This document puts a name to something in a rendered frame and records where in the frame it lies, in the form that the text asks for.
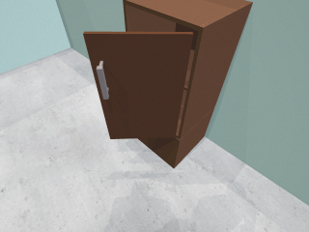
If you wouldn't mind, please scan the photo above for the handle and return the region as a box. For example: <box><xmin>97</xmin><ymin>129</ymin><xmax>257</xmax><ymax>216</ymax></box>
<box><xmin>96</xmin><ymin>61</ymin><xmax>109</xmax><ymax>100</ymax></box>

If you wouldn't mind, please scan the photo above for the cupboard door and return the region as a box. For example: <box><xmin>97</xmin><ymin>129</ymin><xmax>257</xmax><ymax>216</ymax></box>
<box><xmin>83</xmin><ymin>31</ymin><xmax>194</xmax><ymax>139</ymax></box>

